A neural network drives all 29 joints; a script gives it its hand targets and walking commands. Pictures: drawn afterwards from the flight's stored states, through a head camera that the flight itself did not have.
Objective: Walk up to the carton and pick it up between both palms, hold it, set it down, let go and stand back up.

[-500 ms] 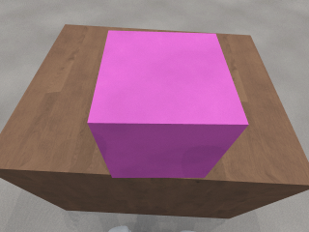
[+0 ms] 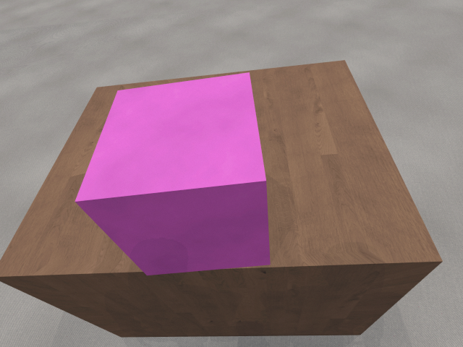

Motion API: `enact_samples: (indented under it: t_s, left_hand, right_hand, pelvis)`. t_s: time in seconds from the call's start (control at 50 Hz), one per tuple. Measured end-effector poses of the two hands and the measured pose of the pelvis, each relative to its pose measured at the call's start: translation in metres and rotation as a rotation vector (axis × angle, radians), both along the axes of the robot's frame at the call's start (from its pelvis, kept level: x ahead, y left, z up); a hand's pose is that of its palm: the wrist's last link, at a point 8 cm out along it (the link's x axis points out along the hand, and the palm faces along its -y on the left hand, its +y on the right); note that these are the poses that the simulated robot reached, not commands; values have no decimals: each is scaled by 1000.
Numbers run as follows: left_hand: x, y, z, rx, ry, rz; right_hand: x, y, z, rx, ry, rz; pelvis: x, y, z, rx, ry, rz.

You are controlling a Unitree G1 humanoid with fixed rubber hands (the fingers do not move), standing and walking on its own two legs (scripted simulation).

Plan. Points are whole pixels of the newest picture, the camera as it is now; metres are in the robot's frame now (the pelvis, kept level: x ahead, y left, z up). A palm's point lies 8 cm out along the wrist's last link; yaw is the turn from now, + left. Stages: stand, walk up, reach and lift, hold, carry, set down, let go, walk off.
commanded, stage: walk up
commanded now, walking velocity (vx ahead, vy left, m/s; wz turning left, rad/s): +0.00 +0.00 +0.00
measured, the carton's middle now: (195, 179) +0.41 +0.09 +0.05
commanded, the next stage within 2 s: stand in 1.38 s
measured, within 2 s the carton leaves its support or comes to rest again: neither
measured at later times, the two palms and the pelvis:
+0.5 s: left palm out of the picture -0.03 +0.20 -0.15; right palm out of the picture -0.02 -0.19 -0.15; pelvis +0.00 +0.01 +0.00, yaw +0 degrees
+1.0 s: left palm out of the picture -0.04 +0.36 -0.17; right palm out of the picture +0.01 -0.11 -0.13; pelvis -0.02 +0.11 -0.01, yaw +1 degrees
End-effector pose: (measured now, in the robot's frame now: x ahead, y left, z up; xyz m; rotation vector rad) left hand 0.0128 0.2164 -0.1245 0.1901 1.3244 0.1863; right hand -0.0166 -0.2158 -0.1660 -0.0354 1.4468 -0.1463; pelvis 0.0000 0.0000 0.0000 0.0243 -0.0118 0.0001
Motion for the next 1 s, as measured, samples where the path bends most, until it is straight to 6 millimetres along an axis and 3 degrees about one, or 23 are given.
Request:
enact_samples:
  t_s: [0.12, 0.22, 0.4, 0.62, 0.7, 0.82, 0.9, 0.94, 1.0]
  left_hand:
    - [-18, -16, -15, -53, 44, 16]
    - [-24, -19, -31, -105, 63, 51]
    - [-35, -16, -26, -121, 84, 58]
    - [-50, -8, -24, -103, 138, 54]
    - [-56, 18, -21, -40, 103, 99]
    - [-75, 80, -18, 33, 141, 123]
    - [-71, 119, -39, 16, 149, 108]
    - [-66, 133, -48, -3, 149, 75]
    - [-52, 144, -45, -38, 111, 87]
  right_hand:
    - [-5, -10, 10, -51, 32, 14]
    - [-4, -6, 23, -90, 23, 34]
    - [2, 15, 22, -56, -11, 55]
    - [-17, 31, 17, -24, 28, 40]
    - [-18, 21, 13, -64, 86, 88]
    - [19, 23, 18, -141, -33, 103]
    - [41, 51, 20, -179, -153, 81]
    - [39, 71, 25, -181, -176, 79]
    - [26, 101, 32, -153, -142, 95]
  pelvis:
    - [-2, -7, -2, -41, 11, 14]
    - [-2, -9, -2, -27, -8, 10]
    - [-1, 1, 3, -28, -26, 6]
    - [-4, 11, 1, -31, -20, 6]
    - [-14, 26, -3, -25, -6, 15]
    - [-22, 62, -6, -25, 12, 19]
    - [-26, 92, -18, -47, -3, 24]
    - [-26, 102, -19, -18, -21, 5]
    - [-21, 114, -10, -47, -10, 23]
